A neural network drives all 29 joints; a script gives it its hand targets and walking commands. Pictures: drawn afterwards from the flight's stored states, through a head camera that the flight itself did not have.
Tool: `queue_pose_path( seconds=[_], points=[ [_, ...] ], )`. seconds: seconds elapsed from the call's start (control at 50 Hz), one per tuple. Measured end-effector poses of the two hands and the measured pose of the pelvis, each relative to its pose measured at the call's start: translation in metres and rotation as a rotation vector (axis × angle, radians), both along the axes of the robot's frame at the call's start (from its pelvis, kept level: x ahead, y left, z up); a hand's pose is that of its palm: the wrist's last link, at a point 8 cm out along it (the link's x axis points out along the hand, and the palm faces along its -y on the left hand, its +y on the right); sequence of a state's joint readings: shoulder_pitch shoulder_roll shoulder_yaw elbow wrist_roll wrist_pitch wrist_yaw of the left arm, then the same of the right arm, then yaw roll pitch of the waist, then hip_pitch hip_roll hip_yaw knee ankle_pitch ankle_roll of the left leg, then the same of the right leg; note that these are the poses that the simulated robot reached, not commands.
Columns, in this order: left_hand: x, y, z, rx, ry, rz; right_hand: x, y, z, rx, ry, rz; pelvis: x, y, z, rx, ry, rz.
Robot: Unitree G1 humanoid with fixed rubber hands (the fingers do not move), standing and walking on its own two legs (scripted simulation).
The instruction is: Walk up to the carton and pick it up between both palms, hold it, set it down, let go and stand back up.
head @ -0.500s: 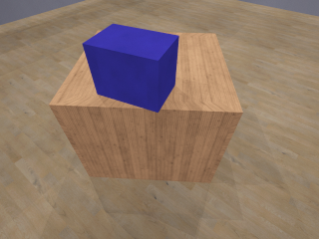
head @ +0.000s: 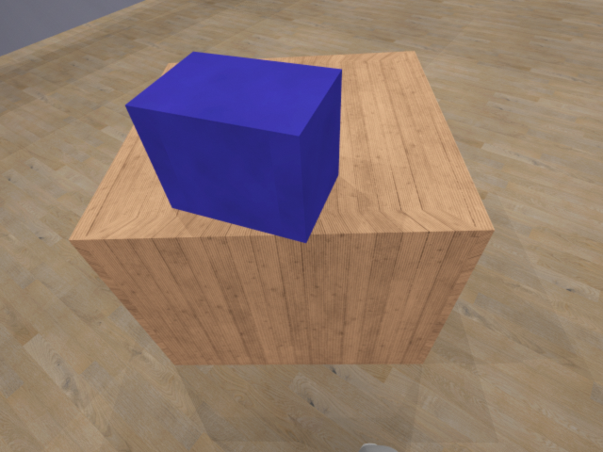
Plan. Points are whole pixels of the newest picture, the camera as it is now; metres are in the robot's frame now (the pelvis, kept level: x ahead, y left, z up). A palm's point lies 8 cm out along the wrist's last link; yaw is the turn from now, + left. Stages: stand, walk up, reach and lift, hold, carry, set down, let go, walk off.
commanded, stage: walk up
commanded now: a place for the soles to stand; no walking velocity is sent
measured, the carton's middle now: (248, 145) +0.66 +0.08 +0.05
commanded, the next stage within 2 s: none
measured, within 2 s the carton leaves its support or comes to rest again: neither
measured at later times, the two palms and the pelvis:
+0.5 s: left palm (26, 419) +0.23 +0.42 -0.11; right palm (460, 389) +0.22 -0.22 -0.07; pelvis +0.18 +0.09 +0.01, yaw +1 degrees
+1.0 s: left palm (90, 315) +0.41 +0.40 -0.13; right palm (408, 311) +0.37 -0.19 -0.11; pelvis +0.26 +0.11 -0.01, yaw +0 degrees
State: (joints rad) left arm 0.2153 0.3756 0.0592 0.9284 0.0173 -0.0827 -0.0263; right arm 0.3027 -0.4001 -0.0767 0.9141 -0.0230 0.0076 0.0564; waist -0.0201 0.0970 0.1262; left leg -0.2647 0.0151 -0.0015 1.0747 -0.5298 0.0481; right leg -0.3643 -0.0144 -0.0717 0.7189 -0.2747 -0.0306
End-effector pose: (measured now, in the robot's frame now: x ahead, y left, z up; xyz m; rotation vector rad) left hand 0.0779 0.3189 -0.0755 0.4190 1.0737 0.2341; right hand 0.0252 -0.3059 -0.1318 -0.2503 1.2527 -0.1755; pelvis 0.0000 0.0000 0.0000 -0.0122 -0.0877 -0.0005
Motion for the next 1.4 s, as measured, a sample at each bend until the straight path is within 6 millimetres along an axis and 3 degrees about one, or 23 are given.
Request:
queue_pose_path(
  seconds=[0.14, 0.26, 0.34, 0.4, 0.48, 0.62, 0.72, 0.82, 0.92, 1.0, 1.06, 1.2, 1.32, 1.4],
  points=[
    [0.004, 0.016, 0.000, -0.014, 0.064, 0.048, 0.091, 0.009, 0.022, -0.021, -0.086, 0.065, 0.040, 0.016, 0.010, -0.021, 0.023, 0.016],
    [0.017, 0.055, -0.018, -0.033, 0.108, 0.085, 0.152, 0.024, 0.044, -0.100, -0.096, 0.119, 0.085, 0.045, 0.004, -0.027, 0.049, 0.041],
    [0.038, 0.084, -0.036, -0.035, 0.177, 0.093, 0.185, 0.042, 0.052, -0.153, -0.146, 0.100, 0.119, 0.072, -0.004, 0.014, 0.059, 0.020],
    [0.073, 0.094, -0.038, -0.043, 0.183, 0.066, 0.195, 0.057, 0.056, -0.153, -0.150, 0.070, 0.142, 0.084, -0.001, -0.006, 0.058, 0.035],
    [0.136, 0.101, -0.033, -0.059, 0.119, 0.020, 0.197, 0.077, 0.059, -0.141, -0.103, 0.038, 0.170, 0.092, 0.008, 0.014, 0.044, 0.026],
    [0.241, 0.092, -0.019, -0.070, 0.045, -0.063, 0.206, 0.098, 0.041, -0.094, -0.009, -0.013, 0.219, 0.099, 0.011, 0.038, 0.035, 0.012],
    [0.302, 0.078, -0.023, -0.061, 0.017, -0.083, 0.241, 0.102, 0.013, -0.057, 0.024, -0.042, 0.254, 0.095, -0.001, 0.012, 0.050, -0.003],
    [0.334, 0.067, -0.028, -0.071, -0.023, -0.084, 0.293, 0.110, 0.006, -0.041, -0.011, -0.019, 0.264, 0.094, -0.001, 0.000, 0.041, -0.029],
    [0.342, 0.065, -0.035, -0.097, -0.045, -0.079, 0.333, 0.112, 0.011, -0.076, -0.082, 0.022, 0.270, 0.103, -0.005, -0.015, 0.048, -0.012],
    [0.335, 0.077, -0.053, -0.128, -0.043, -0.063, 0.342, 0.113, 0.019, -0.143, -0.117, 0.049, 0.264, 0.114, -0.015, 0.006, 0.033, -0.007],
    [0.320, 0.087, -0.062, -0.130, 0.006, -0.024, 0.335, 0.114, 0.028, -0.172, -0.116, 0.058, 0.260, 0.118, -0.015, 0.010, 0.029, 0.000],
    [0.273, 0.107, -0.056, -0.079, 0.132, 0.006, 0.312, 0.101, 0.047, -0.205, -0.117, 0.008, 0.245, 0.113, -0.003, -0.012, 0.056, -0.027],
    [0.240, 0.106, -0.048, -0.023, 0.181, -0.015, 0.293, 0.082, 0.031, -0.176, -0.129, -0.006, 0.228, 0.101, -0.010, 0.003, 0.070, -0.071],
    [0.225, 0.091, -0.035, -0.017, 0.164, -0.014, 0.277, 0.082, 0.018, -0.120, -0.101, -0.035, 0.221, 0.095, -0.005, -0.038, 0.040, -0.061]
  ],
)
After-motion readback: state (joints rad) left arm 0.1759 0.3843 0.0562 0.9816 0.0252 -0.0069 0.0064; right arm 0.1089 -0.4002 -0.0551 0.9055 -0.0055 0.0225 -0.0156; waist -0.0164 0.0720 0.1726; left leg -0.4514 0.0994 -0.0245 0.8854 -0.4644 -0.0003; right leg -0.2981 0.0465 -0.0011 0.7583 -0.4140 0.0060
